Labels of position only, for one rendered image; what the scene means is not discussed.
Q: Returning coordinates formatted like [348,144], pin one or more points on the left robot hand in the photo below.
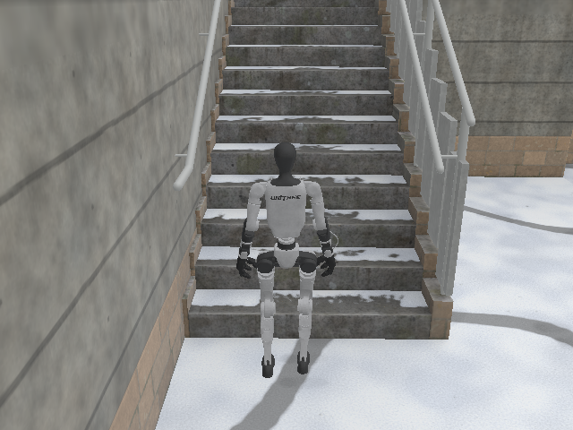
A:
[241,265]

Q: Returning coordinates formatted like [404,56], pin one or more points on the robot right upper arm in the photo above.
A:
[313,189]

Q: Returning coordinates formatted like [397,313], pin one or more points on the robot right forearm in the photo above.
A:
[325,241]

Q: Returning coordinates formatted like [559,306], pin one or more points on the right robot hand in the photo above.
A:
[328,262]

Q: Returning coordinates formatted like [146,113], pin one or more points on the robot left forearm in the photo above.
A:
[246,242]

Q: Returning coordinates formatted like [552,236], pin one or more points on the robot left shin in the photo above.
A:
[267,330]

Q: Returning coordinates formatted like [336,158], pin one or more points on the robot head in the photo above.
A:
[284,154]

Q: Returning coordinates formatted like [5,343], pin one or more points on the robot left upper arm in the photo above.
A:
[254,204]

